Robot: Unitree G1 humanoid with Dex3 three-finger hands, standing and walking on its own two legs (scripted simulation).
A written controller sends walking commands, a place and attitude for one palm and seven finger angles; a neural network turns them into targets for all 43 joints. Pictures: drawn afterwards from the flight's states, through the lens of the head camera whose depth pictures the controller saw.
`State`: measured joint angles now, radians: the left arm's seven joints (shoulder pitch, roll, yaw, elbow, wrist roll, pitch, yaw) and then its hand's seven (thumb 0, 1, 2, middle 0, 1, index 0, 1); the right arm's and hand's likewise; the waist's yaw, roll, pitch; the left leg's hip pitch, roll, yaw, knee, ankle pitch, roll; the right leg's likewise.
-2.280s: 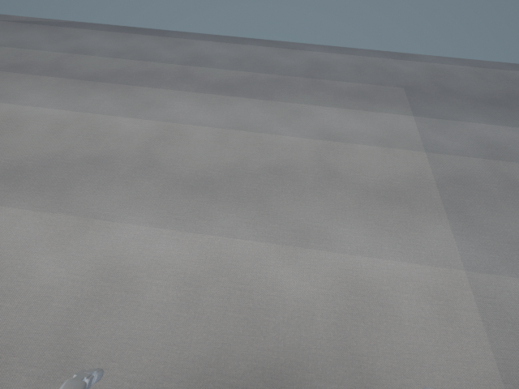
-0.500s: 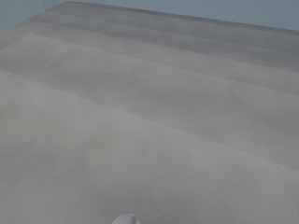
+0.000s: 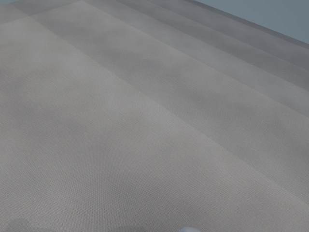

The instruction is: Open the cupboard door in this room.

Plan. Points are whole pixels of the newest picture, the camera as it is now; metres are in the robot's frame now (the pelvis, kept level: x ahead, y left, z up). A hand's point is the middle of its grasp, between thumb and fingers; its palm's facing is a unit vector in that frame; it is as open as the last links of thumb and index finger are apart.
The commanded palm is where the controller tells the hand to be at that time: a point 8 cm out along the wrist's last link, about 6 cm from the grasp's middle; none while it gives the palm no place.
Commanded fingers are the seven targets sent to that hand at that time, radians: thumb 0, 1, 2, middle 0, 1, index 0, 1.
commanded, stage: turn or walk to find it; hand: left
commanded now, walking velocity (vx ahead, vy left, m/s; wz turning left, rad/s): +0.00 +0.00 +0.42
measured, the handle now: out of the picture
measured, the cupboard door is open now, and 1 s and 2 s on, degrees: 0 0 0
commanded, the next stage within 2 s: none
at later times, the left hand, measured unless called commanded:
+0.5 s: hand out of the picture +0.02 +0.13 -0.14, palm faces +0.24 -0.93 -0.28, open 7.4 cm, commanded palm none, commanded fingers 0.00 0.90 0.90 -0.20 -0.30 -0.20 -0.30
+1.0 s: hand out of the picture -0.14 +0.18 -0.18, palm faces +0.49 -0.84 -0.23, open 7.4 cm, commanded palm none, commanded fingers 0.00 0.90 0.90 -0.20 -0.30 -0.20 -0.30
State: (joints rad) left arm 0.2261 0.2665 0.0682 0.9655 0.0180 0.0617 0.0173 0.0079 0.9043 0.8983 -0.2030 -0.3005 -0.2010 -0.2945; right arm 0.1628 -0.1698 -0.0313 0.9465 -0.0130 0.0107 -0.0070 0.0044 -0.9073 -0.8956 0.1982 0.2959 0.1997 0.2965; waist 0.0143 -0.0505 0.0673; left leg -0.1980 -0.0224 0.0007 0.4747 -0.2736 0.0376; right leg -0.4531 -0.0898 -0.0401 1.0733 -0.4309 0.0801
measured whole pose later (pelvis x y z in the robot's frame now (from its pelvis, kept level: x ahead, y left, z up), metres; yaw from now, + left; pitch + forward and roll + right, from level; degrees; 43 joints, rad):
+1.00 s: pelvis -0.07 -0.02 +0.00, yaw +26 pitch -1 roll -1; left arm 0.26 0.26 0.08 1.00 0.03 0.07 0.01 0.01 0.90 0.90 -0.20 -0.30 -0.20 -0.29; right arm 0.16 -0.17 -0.03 0.96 -0.01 0.02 -0.01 0.00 -0.91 -0.90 0.20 0.30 0.20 0.30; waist 0.03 -0.06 0.04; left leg -0.20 -0.03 0.03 0.47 -0.26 0.05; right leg -0.47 -0.10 -0.05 1.08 -0.38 0.07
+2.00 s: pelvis -0.12 -0.06 +0.00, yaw +50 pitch -1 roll -1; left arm 0.24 0.26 0.08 0.98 0.02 0.07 0.01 0.01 0.91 0.90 -0.20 -0.30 -0.20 -0.29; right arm 0.16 -0.18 -0.04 0.95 -0.02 0.02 0.00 0.00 -0.91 -0.90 0.20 0.30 0.20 0.30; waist 0.02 -0.05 0.06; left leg -0.22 -0.02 0.03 0.48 -0.24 0.05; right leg -0.46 -0.10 -0.05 1.08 -0.40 0.07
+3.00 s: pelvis -0.16 -0.13 +0.00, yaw +75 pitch -1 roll -1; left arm 0.22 0.26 0.07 0.99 0.02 0.07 0.01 0.01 0.90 0.90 -0.20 -0.30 -0.20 -0.29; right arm 0.18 -0.17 -0.04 0.96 -0.02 0.01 -0.01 0.00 -0.91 -0.90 0.20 0.30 0.20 0.30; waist 0.01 -0.04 0.04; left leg -0.20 -0.02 0.00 0.45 -0.23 0.04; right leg -0.46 -0.10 -0.04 1.07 -0.38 0.08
